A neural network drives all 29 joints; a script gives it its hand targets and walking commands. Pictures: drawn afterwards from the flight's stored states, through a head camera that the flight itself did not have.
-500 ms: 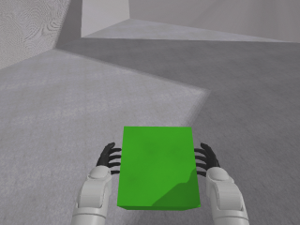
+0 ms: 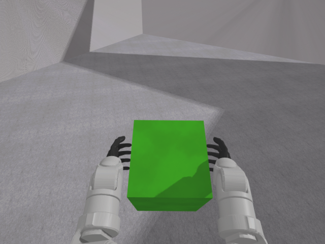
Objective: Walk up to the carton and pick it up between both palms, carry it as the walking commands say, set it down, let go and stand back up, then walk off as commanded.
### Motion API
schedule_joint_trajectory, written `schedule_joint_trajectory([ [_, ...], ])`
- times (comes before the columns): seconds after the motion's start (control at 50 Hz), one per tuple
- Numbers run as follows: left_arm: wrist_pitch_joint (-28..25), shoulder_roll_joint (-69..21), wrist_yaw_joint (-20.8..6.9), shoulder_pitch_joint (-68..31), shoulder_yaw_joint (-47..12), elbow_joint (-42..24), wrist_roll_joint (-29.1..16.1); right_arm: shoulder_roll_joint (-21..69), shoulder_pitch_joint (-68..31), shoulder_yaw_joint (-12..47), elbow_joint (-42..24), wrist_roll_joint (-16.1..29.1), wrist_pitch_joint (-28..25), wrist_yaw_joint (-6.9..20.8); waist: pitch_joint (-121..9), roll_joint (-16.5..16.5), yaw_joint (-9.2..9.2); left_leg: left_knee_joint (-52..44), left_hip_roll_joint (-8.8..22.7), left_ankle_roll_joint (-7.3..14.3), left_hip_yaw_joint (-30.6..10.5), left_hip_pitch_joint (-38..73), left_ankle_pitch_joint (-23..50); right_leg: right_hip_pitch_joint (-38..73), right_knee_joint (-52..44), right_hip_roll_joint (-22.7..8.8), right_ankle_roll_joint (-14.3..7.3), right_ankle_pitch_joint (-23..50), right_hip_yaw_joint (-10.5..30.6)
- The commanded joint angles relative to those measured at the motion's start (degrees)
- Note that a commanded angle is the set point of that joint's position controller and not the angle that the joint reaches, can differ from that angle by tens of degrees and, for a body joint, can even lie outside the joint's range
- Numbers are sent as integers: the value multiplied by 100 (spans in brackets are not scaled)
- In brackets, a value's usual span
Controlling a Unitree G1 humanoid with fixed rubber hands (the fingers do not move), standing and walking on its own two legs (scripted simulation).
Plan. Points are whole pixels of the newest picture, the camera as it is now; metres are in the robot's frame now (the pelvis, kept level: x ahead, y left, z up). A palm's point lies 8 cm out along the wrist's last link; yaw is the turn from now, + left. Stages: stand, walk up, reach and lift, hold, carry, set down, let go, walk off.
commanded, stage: hold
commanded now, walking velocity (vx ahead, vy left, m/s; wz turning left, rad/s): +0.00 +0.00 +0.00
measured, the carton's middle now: (167, 169) +0.38 -0.02 -0.02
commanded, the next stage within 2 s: set down in 0.12 s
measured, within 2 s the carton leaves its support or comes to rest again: neither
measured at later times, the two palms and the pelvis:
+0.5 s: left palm (114, 181) +0.32 +0.13 +0.01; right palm (220, 188) +0.29 -0.16 +0.01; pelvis +0.03 +0.02 +0.00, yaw -1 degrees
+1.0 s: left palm (125, 194) +0.34 +0.11 -0.08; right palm (217, 196) +0.31 -0.17 -0.07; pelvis -0.02 +0.01 -0.03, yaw +0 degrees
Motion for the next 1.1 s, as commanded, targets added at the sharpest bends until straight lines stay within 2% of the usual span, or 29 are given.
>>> schedule_joint_trajectory([
  [0.0,-25,-4597,-1758,-2981,-2200,659,-1349,5015,-2566,2037,1016,1345,106,1650,34,2,-86,-547,-281,95,26,420,-1052,-548,-1018,-4,41,-1068,236],
  [0.06,-46,-4982,-1788,-2794,-2581,175,-1596,5353,-2867,2659,-61,1637,10,1637,-305,-149,135,-512,-264,83,103,432,-276,-195,-988,47,252,-9,70],
  [0.08,-107,-5169,-1833,-2915,-2779,-162,-1776,5523,-3148,2857,-439,1711,46,1631,-686,-563,-59,-499,-241,128,43,574,-163,-161,-931,79,328,178,60],
  [0.1,-118,-5336,-1826,-2681,-2815,-235,-1762,5642,-3342,3101,-751,1876,15,1652,-880,-300,206,-531,-295,141,31,264,50,338,-853,95,369,606,45],
  [0.12,-240,-5720,-1876,-2429,-3394,-1117,-2098,6091,-2174,3358,-1048,2162,-85,1584,-1261,-476,-479,-42,-245,322,-181,603,968,616,-710,26,105,1993,312],
  [0.16,-268,-5634,-1794,-1866,-3504,-1323,-2187,5884,-1415,3464,-958,2157,-123,1546,-1669,-356,-388,-50,-187,277,-376,727,1531,809,-388,48,82,2975,355],
  [0.22,-289,-5254,-1583,-1163,-3288,-1095,-1887,5409,-1366,3397,-994,2118,-208,1626,-1718,-323,-113,-111,-72,246,-475,814,1603,558,-344,151,76,2519,237],
  [0.24,-315,-5174,-1525,-1127,-3347,-1218,-1853,5321,-952,3284,-773,1988,-202,1623,-1484,-32,-245,-161,-101,217,-477,681,1463,566,-349,152,36,2383,253],
  [0.3,-324,-5018,-1345,-399,-3114,-972,-1469,4940,-757,3277,-742,2004,-306,1777,-1196,571,65,-254,-79,122,-479,569,1940,523,-348,203,-22,2149,258],
  [0.34,-463,-5165,-1337,-552,-3375,-1191,-1610,4816,-645,3205,-941,1924,-481,1821,-1277,580,-136,-160,-132,22,-418,752,2420,346,-388,285,-35,2353,234],
  [0.4,-687,-5293,-1291,-791,-3485,-1075,-1566,4652,-919,3108,-854,1851,-755,1898,-1272,949,-116,-59,-133,-49,-426,762,2265,-19,-318,289,-109,1870,254],
  [0.46,-985,-5559,-1255,-1367,-3461,-722,-1676,4434,-1640,3044,-839,1660,-1021,1883,-1000,621,-355,56,-146,5,-364,332,1059,-315,-117,283,-150,1168,207],
  [0.48,-1071,-5507,-1234,-1229,-3243,-482,-1574,4415,-1635,3090,-637,1559,-1078,1919,-969,521,-199,97,-130,5,-362,277,965,-418,-17,322,-158,917,166],
  [0.54,-1494,-5423,-1228,-1942,-2827,64,-1395,4408,-2462,2740,-148,1221,-1442,1945,-889,-101,-361,333,-131,118,-333,-198,90,-1199,217,284,-138,325,85],
  [0.64,-1956,-5474,-1310,-2453,-2158,974,-1101,4723,-2955,2446,337,909,-1924,1889,-1577,-358,-354,610,-209,238,-249,-864,-526,-1442,583,305,-130,-45,4],
  [0.68,-2045,-5255,-1313,-2438,-1781,1305,-809,4883,-3013,2321,666,815,-2018,1859,-1686,-540,-162,736,-246,284,-221,-1302,-503,-1519,699,298,-41,28,-2],
  [0.7,-2058,-5126,-1273,-2440,-1630,1459,-594,4986,-2996,2213,1029,815,-2056,1854,-1602,-352,-84,704,-272,279,-184,-1246,-608,-1715,635,289,-5,-113,6],
  [0.72,-2109,-5106,-1300,-2845,-1735,1379,-601,4787,-2771,1822,1315,623,-2081,1857,-1828,-206,-350,761,-297,249,-180,-1314,-746,-1823,721,324,-49,-176,-13],
  [0.76,-2240,-5059,-1275,-3300,-1674,1384,-518,4796,-3215,1740,1354,755,-2254,1921,-1796,423,-147,839,-255,225,-106,-1593,-936,-2118,870,292,-83,-381,24],
  [0.78,-2259,-5047,-1254,-3191,-1553,1468,-418,4736,-3142,1683,1555,587,-2228,1918,-1747,30,-219,887,-290,227,-130,-1488,-941,-2276,870,359,-51,-497,-71],
  [0.8,-2294,-5140,-1247,-3289,-1660,1501,-392,4653,-3185,1660,1518,676,-2316,1918,-1762,465,-218,963,-270,202,-89,-1564,-847,-2357,932,329,-108,-367,3],
  [0.88,-2567,-5156,-1205,-3589,-1717,1550,-355,4557,-3456,1546,1632,567,-2637,1985,-2126,527,-365,1313,-314,186,-45,-1824,-676,-2930,1275,372,-105,-260,-61],
  [0.92,-2664,-5019,-1171,-3403,-1576,1590,-209,4653,-3413,1633,1629,549,-2745,1965,-2372,722,-223,1500,-359,174,-21,-2119,-470,-3010,1426,376,-85,11,-18],
  [0.94,-2796,-5061,-1186,-3430,-1650,1498,-292,4789,-3504,1789,1462,579,-2813,1944,-2821,143,-254,1713,-357,241,-33,-2117,-222,-3021,1610,445,2,259,-87],
  [0.98,-2858,-4996,-1183,-3393,-1706,1437,-281,4896,-3449,1924,1586,707,-2864,1938,-3104,474,-71,1824,-387,221,52,-2441,-107,-2931,1593,373,-12,330,24],
  [1.02,-2884,-4944,-1219,-3589,-1812,1403,-343,4980,-3536,1935,1500,675,-2862,1909,-3411,223,-151,2063,-428,233,79,-2700,-227,-3066,1852,452,63,305,-40],
  [1.04,-2897,-4922,-1227,-3405,-1711,1648,-366,5042,-3665,2078,1341,701,-2865,1917,-3754,-300,-201,2148,-414,262,59,-2688,-269,-3138,1950,533,158,272,-161],
  [1.06,-2953,-4916,-1259,-3783,-1931,1302,-482,5091,-3565,2116,1490,693,-2854,1872,-3624,-38,-223,2195,-470,234,106,-3095,-305,-3061,2025,490,108,392,-83],
  [1.08,-2915,-5007,-1282,-3624,-1870,1417,-468,5100,-3502,2114,1488,648,-2832,1856,-3653,-240,-228,2243,-473,225,133,-3209,-270,-3021,2069,513,155,448,-130],
])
